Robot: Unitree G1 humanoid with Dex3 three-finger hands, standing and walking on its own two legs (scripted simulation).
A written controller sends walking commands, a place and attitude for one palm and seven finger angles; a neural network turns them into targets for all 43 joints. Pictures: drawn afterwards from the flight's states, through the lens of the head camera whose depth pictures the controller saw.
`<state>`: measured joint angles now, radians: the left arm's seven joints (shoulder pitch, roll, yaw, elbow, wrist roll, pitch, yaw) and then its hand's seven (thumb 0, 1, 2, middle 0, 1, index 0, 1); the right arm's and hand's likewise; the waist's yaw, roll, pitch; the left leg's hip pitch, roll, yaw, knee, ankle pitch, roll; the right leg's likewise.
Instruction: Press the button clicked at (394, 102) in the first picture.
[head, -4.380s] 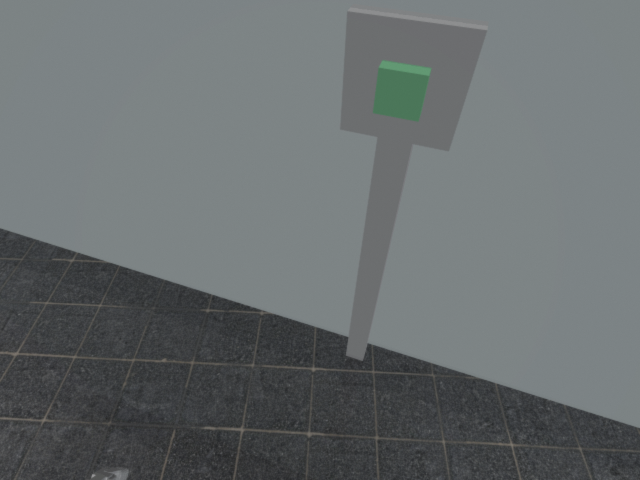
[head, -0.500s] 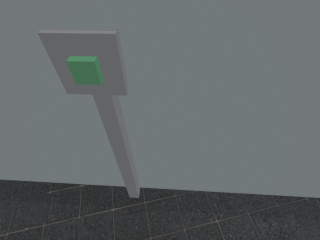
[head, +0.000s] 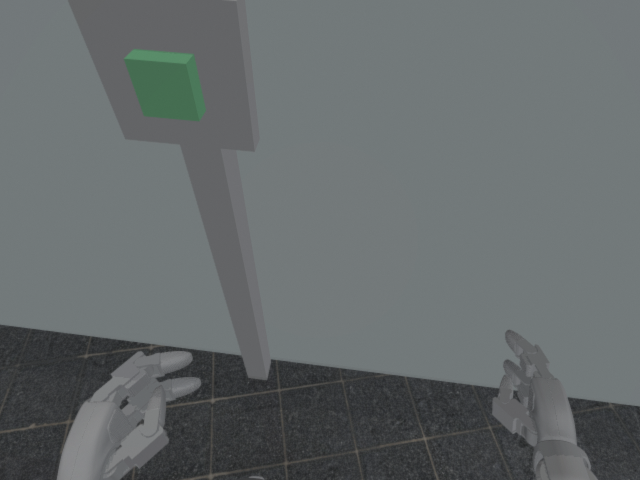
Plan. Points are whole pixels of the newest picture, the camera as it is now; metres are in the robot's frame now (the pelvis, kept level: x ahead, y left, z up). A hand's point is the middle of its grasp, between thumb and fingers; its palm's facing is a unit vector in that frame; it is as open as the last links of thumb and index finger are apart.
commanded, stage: raise the hand and make a fist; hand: left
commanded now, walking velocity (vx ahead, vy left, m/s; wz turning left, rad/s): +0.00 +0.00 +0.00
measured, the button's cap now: (169, 84) +0.47 +0.23 +0.25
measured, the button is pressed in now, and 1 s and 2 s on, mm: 0 0 0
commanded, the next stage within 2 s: aim a knuckle at the button in 1.56 s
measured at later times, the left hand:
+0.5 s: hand (117, 360) +0.20 +0.22 +0.12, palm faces +0.00 -1.00 -0.07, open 3.1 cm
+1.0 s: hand (66, 278) +0.23 +0.24 +0.21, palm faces +0.04 -0.99 -0.11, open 3.1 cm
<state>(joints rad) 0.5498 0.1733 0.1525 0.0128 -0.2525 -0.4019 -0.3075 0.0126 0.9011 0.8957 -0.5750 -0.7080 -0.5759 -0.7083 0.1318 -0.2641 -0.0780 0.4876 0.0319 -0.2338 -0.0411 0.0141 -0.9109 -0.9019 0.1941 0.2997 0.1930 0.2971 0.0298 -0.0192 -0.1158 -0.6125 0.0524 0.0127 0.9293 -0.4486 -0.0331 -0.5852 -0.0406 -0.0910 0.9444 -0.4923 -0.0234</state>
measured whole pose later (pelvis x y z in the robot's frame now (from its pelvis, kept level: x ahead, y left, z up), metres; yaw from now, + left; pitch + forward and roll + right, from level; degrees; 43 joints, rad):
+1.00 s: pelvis +0.01 +0.02 +0.04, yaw +1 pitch -2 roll -1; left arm 0.19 0.33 0.30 -0.28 -0.32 0.16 -0.31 0.02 0.89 0.90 -1.30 -1.50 -1.30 -1.50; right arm 0.20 -0.23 0.10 0.60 0.06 -0.29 -0.08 0.02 -0.90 -0.90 0.20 0.30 0.20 0.30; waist 0.07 0.05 -0.06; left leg -0.23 0.03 0.01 0.58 -0.31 0.00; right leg -0.17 -0.04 -0.10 0.54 -0.32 0.01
